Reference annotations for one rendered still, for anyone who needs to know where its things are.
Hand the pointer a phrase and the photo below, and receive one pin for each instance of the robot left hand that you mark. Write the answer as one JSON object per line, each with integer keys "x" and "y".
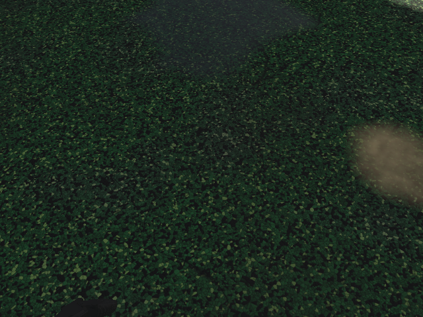
{"x": 88, "y": 308}

